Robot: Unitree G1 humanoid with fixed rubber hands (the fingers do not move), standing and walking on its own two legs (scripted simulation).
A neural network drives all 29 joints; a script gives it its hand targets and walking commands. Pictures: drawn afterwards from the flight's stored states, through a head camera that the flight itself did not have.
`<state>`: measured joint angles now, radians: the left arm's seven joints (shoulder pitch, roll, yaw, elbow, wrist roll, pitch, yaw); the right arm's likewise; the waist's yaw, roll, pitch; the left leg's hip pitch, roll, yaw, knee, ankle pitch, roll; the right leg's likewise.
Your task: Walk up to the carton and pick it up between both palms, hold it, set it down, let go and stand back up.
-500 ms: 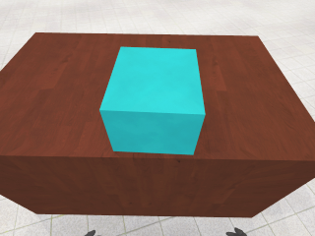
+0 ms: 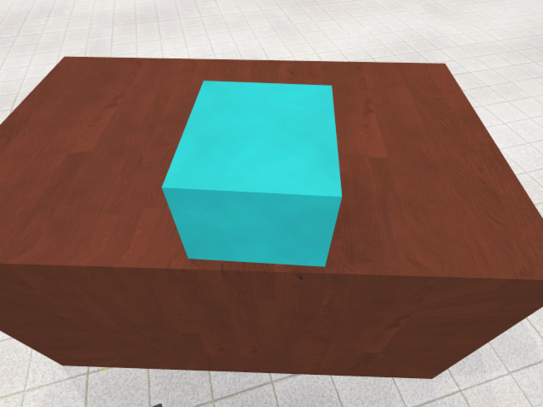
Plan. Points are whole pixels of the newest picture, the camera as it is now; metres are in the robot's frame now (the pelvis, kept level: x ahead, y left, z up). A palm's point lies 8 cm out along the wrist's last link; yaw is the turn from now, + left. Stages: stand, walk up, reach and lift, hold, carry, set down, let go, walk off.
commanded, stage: walk up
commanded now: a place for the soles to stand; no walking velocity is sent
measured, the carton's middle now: (261, 169) +0.50 +0.05 +0.04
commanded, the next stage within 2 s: reach and lift in 0.38 s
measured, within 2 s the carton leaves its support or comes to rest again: neither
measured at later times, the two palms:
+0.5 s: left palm out of the picture +0.11 +0.23 -0.14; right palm out of the picture +0.12 -0.22 -0.13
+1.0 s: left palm (106, 394) +0.15 +0.26 -0.06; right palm (417, 389) +0.16 -0.19 -0.06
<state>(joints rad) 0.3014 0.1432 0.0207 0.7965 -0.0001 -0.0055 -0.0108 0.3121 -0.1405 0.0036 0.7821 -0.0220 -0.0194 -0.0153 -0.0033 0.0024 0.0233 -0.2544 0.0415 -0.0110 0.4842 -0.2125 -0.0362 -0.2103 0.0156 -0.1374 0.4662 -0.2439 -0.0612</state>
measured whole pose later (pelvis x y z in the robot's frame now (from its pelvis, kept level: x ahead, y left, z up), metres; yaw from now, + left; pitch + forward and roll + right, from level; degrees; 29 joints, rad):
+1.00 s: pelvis +0.00 +0.04 +0.01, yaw -3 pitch -2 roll +0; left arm 0.33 0.24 -0.07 0.27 -0.06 0.25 0.09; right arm 0.21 -0.12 -0.12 0.62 0.00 -0.08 0.09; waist 0.06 -0.05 0.00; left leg -0.18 0.01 0.08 0.40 -0.19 0.01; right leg -0.17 0.00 -0.01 0.40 -0.20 -0.01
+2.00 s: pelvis +0.03 +0.03 +0.01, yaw -2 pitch -1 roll -1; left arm 0.15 0.36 0.05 0.05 -0.29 0.15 -0.03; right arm 0.21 -0.22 0.02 0.01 0.26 0.09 -0.09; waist 0.05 -0.02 -0.02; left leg -0.12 0.03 0.05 0.31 -0.18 -0.01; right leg -0.06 0.03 -0.01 0.23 -0.16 -0.02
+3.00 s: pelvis +0.02 +0.03 +0.01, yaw -2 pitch +6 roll -1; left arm -0.71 0.41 0.08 0.63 -0.29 0.35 -0.01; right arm -0.76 -0.32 0.00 0.72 0.34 0.29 -0.09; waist 0.01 -0.01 -0.08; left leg -0.28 0.02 0.03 0.32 -0.14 0.00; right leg -0.22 0.03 -0.01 0.24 -0.12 -0.02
